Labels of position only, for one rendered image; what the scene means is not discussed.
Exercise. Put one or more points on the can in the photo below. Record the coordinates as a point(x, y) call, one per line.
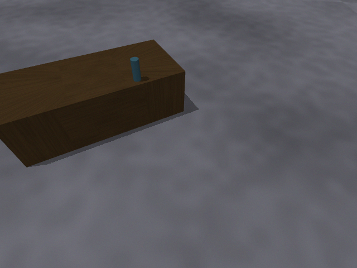
point(135, 69)

